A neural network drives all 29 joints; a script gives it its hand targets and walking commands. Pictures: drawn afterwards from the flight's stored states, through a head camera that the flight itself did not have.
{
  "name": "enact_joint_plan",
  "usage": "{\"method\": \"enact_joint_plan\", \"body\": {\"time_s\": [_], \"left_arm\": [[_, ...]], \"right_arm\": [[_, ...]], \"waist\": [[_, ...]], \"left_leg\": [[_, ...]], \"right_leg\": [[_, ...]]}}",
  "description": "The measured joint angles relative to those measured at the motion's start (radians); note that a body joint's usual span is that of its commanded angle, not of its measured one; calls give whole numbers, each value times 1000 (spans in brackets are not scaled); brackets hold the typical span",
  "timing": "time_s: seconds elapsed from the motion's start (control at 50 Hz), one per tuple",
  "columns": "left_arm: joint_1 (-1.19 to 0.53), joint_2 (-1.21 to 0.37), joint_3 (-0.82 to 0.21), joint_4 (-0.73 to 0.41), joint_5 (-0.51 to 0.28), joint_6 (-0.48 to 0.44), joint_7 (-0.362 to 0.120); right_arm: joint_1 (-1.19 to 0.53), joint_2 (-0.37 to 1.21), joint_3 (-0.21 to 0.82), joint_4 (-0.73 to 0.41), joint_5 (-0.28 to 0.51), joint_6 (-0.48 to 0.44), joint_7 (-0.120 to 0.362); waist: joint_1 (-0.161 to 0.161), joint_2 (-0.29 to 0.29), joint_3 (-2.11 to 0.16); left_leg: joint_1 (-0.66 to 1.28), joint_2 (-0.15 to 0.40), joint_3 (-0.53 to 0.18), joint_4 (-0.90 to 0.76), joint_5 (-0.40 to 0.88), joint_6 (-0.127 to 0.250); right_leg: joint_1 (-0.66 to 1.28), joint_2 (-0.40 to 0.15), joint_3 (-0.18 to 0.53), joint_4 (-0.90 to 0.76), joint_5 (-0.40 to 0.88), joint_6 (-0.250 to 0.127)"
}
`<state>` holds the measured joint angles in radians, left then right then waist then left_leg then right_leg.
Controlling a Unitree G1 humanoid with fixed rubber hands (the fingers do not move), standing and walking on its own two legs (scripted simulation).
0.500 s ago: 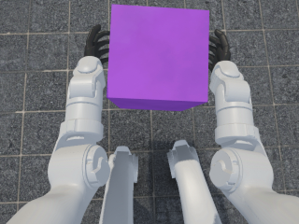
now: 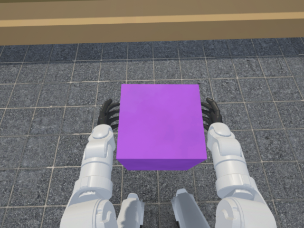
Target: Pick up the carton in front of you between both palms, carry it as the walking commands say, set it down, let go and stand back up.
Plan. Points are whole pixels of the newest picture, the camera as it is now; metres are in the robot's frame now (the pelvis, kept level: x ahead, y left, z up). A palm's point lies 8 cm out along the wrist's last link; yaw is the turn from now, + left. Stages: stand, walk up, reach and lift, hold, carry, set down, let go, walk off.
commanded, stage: reach and lift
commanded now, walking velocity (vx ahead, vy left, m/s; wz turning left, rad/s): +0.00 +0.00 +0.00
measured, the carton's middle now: (158, 132) +0.41 -0.02 -0.11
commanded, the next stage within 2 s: hold in 1.62 s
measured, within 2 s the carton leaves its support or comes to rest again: neither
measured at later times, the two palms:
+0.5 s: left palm (80, 125) +0.35 +0.14 +0.11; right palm (235, 115) +0.35 -0.16 +0.11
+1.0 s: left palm (70, 124) +0.33 +0.14 +0.15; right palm (247, 112) +0.33 -0.16 +0.15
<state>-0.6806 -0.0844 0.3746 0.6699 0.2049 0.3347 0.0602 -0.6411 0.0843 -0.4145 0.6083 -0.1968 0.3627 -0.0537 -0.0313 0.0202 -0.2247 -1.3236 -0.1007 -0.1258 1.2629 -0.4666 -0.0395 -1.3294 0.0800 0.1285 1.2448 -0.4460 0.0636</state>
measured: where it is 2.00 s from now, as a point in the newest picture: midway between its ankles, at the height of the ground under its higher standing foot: outside the picture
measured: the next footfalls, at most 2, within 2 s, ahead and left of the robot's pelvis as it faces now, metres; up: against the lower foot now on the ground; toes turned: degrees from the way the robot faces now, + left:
none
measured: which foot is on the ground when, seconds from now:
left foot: down 0.00-1.00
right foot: down 0.00-1.00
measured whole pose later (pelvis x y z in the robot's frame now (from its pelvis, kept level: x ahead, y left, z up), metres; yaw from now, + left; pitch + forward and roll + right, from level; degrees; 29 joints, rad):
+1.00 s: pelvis +0.03 -0.01 +0.13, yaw +0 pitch -3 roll +0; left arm -0.33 -0.16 0.30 0.41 0.30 0.61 0.00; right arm -0.34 0.16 -0.30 0.41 -0.30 0.62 -0.01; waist 0.00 0.00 -0.01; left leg -0.21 -0.04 -0.15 0.48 -0.23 -0.02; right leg -0.22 0.04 0.14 0.48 -0.22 0.02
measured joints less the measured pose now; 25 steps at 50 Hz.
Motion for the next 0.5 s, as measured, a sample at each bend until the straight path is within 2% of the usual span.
{"method": "enact_joint_plan", "body": {"time_s": [0.3, 0.5], "left_arm": [[256, -47, -52, -90, 1, 11, -5], [402, -62, -102, -202, 0, 110, -11]], "right_arm": [[224, 35, 79, -52, -4, 8, 7], [357, 56, 138, -144, -13, 102, 11]], "waist": [[11, -8, 40], [23, -15, 78]], "left_leg": [[497, 27, -16, -371, 85, 11], [855, 46, -24, -632, 163, 17]], "right_leg": [[494, -16, 12, -366, 85, -23], [850, -32, 17, -621, 160, -35]]}}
